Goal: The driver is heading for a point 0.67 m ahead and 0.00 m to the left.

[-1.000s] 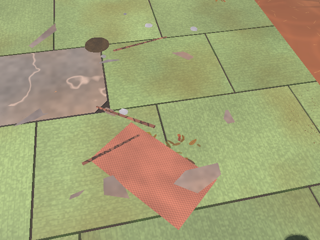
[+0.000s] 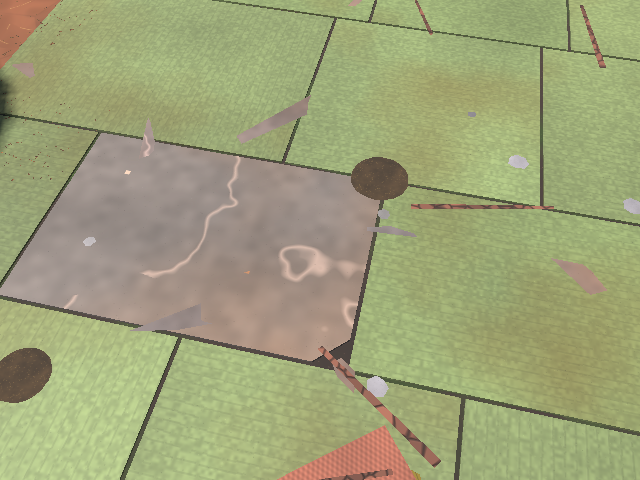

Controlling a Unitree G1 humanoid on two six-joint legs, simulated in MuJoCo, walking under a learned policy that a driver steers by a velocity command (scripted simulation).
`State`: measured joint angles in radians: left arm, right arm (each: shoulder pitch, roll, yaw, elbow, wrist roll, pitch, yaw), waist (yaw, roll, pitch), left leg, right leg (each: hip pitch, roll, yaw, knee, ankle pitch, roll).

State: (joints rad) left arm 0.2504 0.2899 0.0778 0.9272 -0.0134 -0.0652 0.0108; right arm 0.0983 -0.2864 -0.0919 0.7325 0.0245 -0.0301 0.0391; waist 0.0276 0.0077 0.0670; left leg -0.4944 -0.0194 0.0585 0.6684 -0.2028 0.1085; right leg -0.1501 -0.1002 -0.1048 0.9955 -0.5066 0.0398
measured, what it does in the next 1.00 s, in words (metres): walks ahead: right foot, then left foot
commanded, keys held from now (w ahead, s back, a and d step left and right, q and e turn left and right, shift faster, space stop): w+q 0.10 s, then w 0.64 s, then no key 0.26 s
